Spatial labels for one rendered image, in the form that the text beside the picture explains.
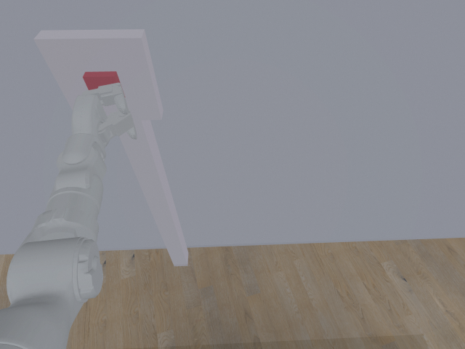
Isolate robot left forearm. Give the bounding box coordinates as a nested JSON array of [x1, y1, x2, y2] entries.
[[7, 133, 107, 303]]

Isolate button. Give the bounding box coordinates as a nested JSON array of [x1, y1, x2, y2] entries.
[[83, 71, 120, 90]]

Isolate panel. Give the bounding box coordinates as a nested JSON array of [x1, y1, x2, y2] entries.
[[34, 29, 188, 266]]

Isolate robot left hand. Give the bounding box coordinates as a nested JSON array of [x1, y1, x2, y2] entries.
[[71, 83, 137, 148]]

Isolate left robot upper arm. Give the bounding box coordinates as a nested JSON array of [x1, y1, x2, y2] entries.
[[0, 237, 103, 349]]

